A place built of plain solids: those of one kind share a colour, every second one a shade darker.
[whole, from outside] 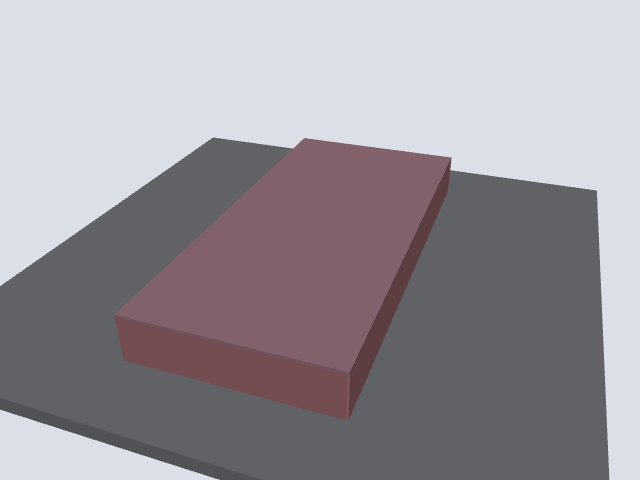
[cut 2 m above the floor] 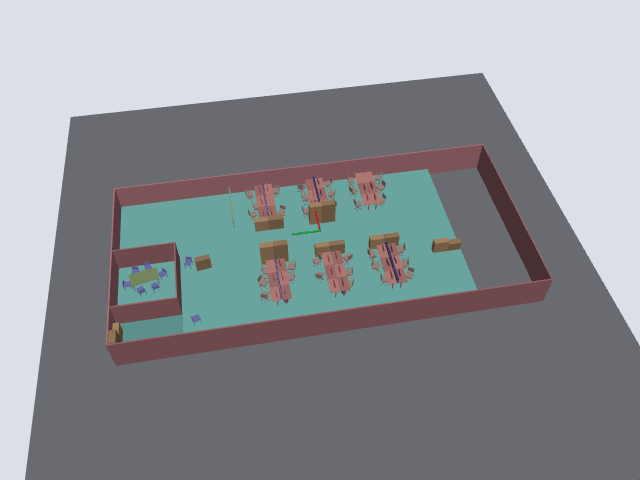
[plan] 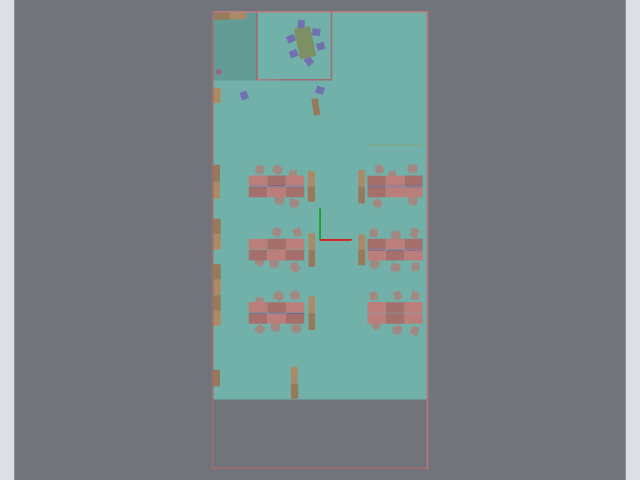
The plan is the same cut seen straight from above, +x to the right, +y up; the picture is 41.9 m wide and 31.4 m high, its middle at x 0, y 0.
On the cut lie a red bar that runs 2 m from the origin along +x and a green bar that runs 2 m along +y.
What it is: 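One storey of an office; an open floor with rows of desks, a band of small rooms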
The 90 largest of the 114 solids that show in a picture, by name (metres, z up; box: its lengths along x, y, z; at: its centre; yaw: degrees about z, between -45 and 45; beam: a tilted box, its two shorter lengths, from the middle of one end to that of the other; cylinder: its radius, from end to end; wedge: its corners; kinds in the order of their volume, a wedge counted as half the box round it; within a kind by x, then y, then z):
{
 "floor_1": {"box": [2.8, 4.45, 0.64], "at": [-5.58, 12.66, 0.27]},
 "floor_2": {"box": [4.78, 4.45, 0.64], "at": [-1.69, 12.66, 0.27]},
 "floor_3": {"box": [13.95, 20.88, 0.64], "at": [0.0, 0.0, 0.27]},
 "floor_4": {"box": [6.17, 4.45, 0.64], "at": [3.89, 12.66, 0.27]},
 "roof_1": {"box": [14.15, 29.98, 0.2], "at": [0.0, 0.0, 3.29]},
 "wall_1": {"box": [0.1, 29.98, 3.24], "at": [-7.03, 0.0, 1.57]},
 "wall_2": {"box": [0.1, 4.45, 2.6], "at": [-4.13, 12.66, 1.89]},
 "wall_3": {"box": [3.56, 0.1, 2.6], "at": [-1.08, 10.49, 1.89]},
 "wall_4": {"box": [13.95, 0.1, 3.24], "at": [0.0, -14.94, 1.57]},
 "wall_5": {"box": [13.95, 0.1, 3.24], "at": [0.0, 14.94, 1.57]},
 "wall_6": {"box": [0.1, 4.45, 2.6], "at": [0.75, 12.66, 1.89]},
 "wall_7": {"box": [0.1, 29.98, 3.24], "at": [7.03, 0.0, 1.57]},
 "wall_8": {"box": [0.1, 4.45, 3.24], "at": [7.03, 12.66, 1.57]},
 "cabinet_1": {"box": [0.43, 1.1, 1.08], "at": [-6.75, -9.04, 1.13]},
 "cabinet_2": {"box": [0.43, 1.1, 1.08], "at": [-6.75, 3.27, 1.13]},
 "cabinet_3": {"box": [0.43, 1.1, 1.08], "at": [-6.75, 4.38, 1.13]},
 "cabinet_4": {"box": [0.48, 1.0, 0.75], "at": [-6.72, -5.12, 0.96]},
 "cabinet_5": {"box": [0.48, 1.0, 0.75], "at": [-6.72, -4.11, 0.96]},
 "cabinet_6": {"box": [0.48, 1.0, 0.75], "at": [-6.72, -3.1, 0.96]},
 "cabinet_7": {"box": [0.48, 1.0, 0.75], "at": [-6.72, -2.09, 0.96]},
 "cabinet_8": {"box": [0.48, 1.0, 0.75], "at": [-6.72, -0.12, 0.96]},
 "cabinet_9": {"box": [0.48, 1.0, 0.75], "at": [-6.72, 0.89, 0.96]},
 "cabinet_10": {"box": [0.48, 1.0, 0.75], "at": [-6.72, 9.47, 0.96]},
 "cabinet_11": {"box": [1.0, 0.47, 1.96], "at": [-6.42, 14.64, 1.57]},
 "cabinet_12": {"box": [1.1, 0.43, 1.08], "at": [-5.36, 14.66, 1.13]},
 "cabinet_13": {"box": [0.43, 1.1, 1.08], "at": [-1.68, -8.83, 1.13]},
 "cabinet_14": {"box": [0.48, 1.0, 0.75], "at": [-1.65, -9.89, 0.96]},
 "cabinet_15": {"box": [0.47, 1.0, 1.96], "at": [-0.56, 2.99, 1.57]},
 "cabinet_16": {"box": [0.47, 1.0, 1.96], "at": [-0.56, 4.0, 1.57]},
 "cabinet_17": {"box": [0.43, 1.1, 1.08], "at": [-0.54, -5.33, 1.13]},
 "cabinet_18": {"box": [0.43, 1.1, 1.08], "at": [-0.54, -4.22, 1.13]},
 "cabinet_19": {"box": [0.43, 1.1, 1.08], "at": [-0.54, -1.19, 1.13]},
 "cabinet_20": {"box": [0.43, 1.1, 1.08], "at": [-0.54, -0.08, 1.13]},
 "cabinet_21": {"box": [0.43, 1.1, 1.08], "at": [-0.27, 8.71, 1.13], "yaw": 8.8},
 "cabinet_22": {"box": [0.43, 1.1, 1.08], "at": [2.71, 2.94, 1.13]},
 "cabinet_23": {"box": [0.43, 1.1, 1.08], "at": [2.71, 4.05, 1.13]},
 "cabinet_24": {"box": [0.47, 1.0, 1.96], "at": [2.73, -1.14, 1.57]},
 "cabinet_25": {"box": [0.47, 1.0, 1.96], "at": [2.73, -0.13, 1.57]},
 "desk_1": {"box": [1.2, 0.7, 0.032], "at": [-4.06, -5.13, 1.32]},
 "desk_2": {"box": [1.2, 0.7, 0.032], "at": [-4.06, -4.41, 1.32]},
 "desk_3": {"box": [1.2, 0.7, 0.032], "at": [-4.06, -0.99, 1.32]},
 "desk_4": {"box": [1.2, 0.7, 0.032], "at": [-4.06, -0.27, 1.32]},
 "desk_5": {"box": [1.2, 0.7, 0.032], "at": [-4.06, 3.14, 1.32]},
 "desk_6": {"box": [1.2, 0.7, 0.032], "at": [-4.06, 3.86, 1.32]},
 "desk_7": {"box": [1.2, 0.7, 0.032], "at": [-2.85, -5.13, 1.32]},
 "desk_8": {"box": [1.2, 0.7, 0.032], "at": [-2.85, -4.41, 1.32]},
 "desk_9": {"box": [1.2, 0.7, 0.032], "at": [-2.85, -0.99, 1.32]},
 "desk_10": {"box": [1.2, 0.7, 0.032], "at": [-2.85, -0.27, 1.32]},
 "desk_11": {"box": [1.2, 0.7, 0.032], "at": [-2.85, 3.14, 1.32]},
 "desk_12": {"box": [1.2, 0.7, 0.032], "at": [-2.85, 3.86, 1.32]},
 "desk_13": {"box": [1.2, 0.7, 0.032], "at": [-1.63, -5.13, 1.32]},
 "desk_14": {"box": [1.2, 0.7, 0.032], "at": [-1.63, -4.41, 1.32]},
 "desk_15": {"box": [1.2, 0.7, 0.032], "at": [-1.63, -0.99, 1.32]},
 "desk_16": {"box": [1.2, 0.7, 0.032], "at": [-1.63, -0.27, 1.32]},
 "desk_17": {"box": [1.2, 0.7, 0.032], "at": [-1.63, 3.14, 1.32]},
 "desk_18": {"box": [1.2, 0.7, 0.032], "at": [-1.63, 3.86, 1.32]},
 "desk_19": {"box": [1.2, 0.7, 0.032], "at": [3.71, -5.13, 1.32]},
 "desk_20": {"box": [1.2, 0.7, 0.032], "at": [3.71, -4.41, 1.32]},
 "desk_21": {"box": [1.2, 0.7, 0.032], "at": [3.71, -0.99, 1.32]},
 "desk_22": {"box": [1.2, 0.7, 0.032], "at": [3.71, -0.27, 1.32]},
 "desk_23": {"box": [1.2, 0.7, 0.032], "at": [3.71, 3.14, 1.32]},
 "desk_24": {"box": [1.2, 0.7, 0.032], "at": [3.71, 3.86, 1.32]},
 "desk_25": {"box": [1.2, 0.7, 0.032], "at": [4.92, -5.13, 1.32]},
 "desk_26": {"box": [1.2, 0.7, 0.032], "at": [4.92, -4.41, 1.32]},
 "desk_27": {"box": [1.2, 0.7, 0.032], "at": [4.92, -0.99, 1.32]},
 "desk_28": {"box": [1.2, 0.7, 0.032], "at": [4.92, -0.27, 1.32]},
 "desk_29": {"box": [1.2, 0.7, 0.032], "at": [4.92, 3.14, 1.32]},
 "desk_30": {"box": [1.2, 0.7, 0.032], "at": [4.92, 3.86, 1.32]},
 "desk_31": {"box": [1.2, 0.7, 0.032], "at": [6.13, -5.13, 1.32]},
 "desk_32": {"box": [1.2, 0.7, 0.032], "at": [6.13, -4.41, 1.32]},
 "desk_33": {"box": [1.2, 0.7, 0.032], "at": [6.13, -0.99, 1.32]},
 "desk_34": {"box": [1.2, 0.7, 0.032], "at": [6.13, -0.27, 1.32]},
 "desk_35": {"box": [1.2, 0.7, 0.032], "at": [6.13, 3.14, 1.32]},
 "desk_36": {"box": [1.2, 0.7, 0.032], "at": [6.13, 3.86, 1.32]},
 "officechair_1": {"box": [0.54, 0.5, 0.08], "at": [-3.0, -1.53, 1.12], "yaw": -8.5},
 "officechair_2": {"box": [0.54, 0.5, 0.08], "at": [-2.91, -5.69, 1.1], "yaw": -12.4},
 "officechair_3": {"box": [0.54, 0.5, 0.08], "at": [-2.79, 4.58, 1.09], "yaw": -37.8},
 "officechair_4": {"box": [0.54, 0.5, 0.08], "at": [-2.71, -3.68, 1.06], "yaw": -31.5},
 "officechair_5": {"box": [0.54, 0.5, 0.08], "at": [-2.66, 2.62, 1.11], "yaw": -3.4},
 "officechair_6": {"box": [0.54, 0.5, 0.08], "at": [-1.68, 2.42, 1.06], "yaw": -11.5},
 "officechair_7": {"box": [0.54, 0.5, 0.08], "at": [-1.63, -3.64, 1.13], "yaw": 6.2},
 "officechair_8": {"box": [0.5, 0.54, 0.08], "at": [-1.62, -1.76, 1.13], "yaw": 28.4},
 "officechair_9": {"box": [0.54, 0.5, 0.08], "at": [-1.56, -5.77, 1.12], "yaw": -5.6},
 "officechair_10": {"box": [0.54, 0.5, 0.08], "at": [3.58, -1.57, 1.13], "yaw": 19.3},
 "officechair_11": {"box": [0.54, 0.5, 0.08], "at": [4.95, 0.3, 1.08], "yaw": -4.7},
 "officechair_12": {"box": [0.54, 0.5, 0.08], "at": [4.96, -1.77, 1.12], "yaw": -15.0},
 "officechair_13": {"box": [0.54, 0.5, 0.08], "at": [5.05, -5.86, 1.08], "yaw": 25.1},
 "officechair_14": {"box": [0.5, 0.54, 0.08], "at": [6.19, 0.46, 1.12], "yaw": -18.9},
 "door_1": {"box": [0.93, 0.1, 2.05], "at": [-3.32, 10.49, 1.61]},
 "meetingtable_1": {"box": [1.08, 2.0, 0.032], "at": [-0.98, 12.91, 1.32], "yaw": 11.8}
}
